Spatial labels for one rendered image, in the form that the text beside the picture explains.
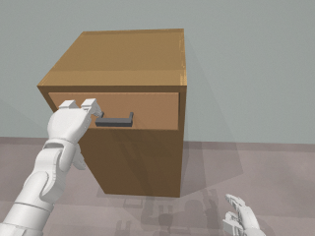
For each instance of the cabinet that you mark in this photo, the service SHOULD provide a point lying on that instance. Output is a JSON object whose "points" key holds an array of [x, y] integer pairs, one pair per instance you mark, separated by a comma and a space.
{"points": [[130, 162]]}

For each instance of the handle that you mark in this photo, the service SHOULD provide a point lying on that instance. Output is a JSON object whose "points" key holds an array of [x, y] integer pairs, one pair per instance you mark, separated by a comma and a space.
{"points": [[114, 122]]}

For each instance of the right robot hand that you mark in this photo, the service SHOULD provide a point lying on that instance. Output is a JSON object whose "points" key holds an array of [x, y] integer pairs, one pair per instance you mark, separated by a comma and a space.
{"points": [[236, 224]]}

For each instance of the drawer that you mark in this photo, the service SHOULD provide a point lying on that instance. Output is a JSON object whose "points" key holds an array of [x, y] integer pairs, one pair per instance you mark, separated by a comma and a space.
{"points": [[151, 110]]}

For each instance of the left robot forearm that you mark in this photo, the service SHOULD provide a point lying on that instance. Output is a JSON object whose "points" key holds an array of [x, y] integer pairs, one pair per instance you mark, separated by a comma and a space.
{"points": [[45, 185]]}

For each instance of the left robot hand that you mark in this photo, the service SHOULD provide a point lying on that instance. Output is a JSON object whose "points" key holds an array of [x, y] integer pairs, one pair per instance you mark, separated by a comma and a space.
{"points": [[70, 122]]}

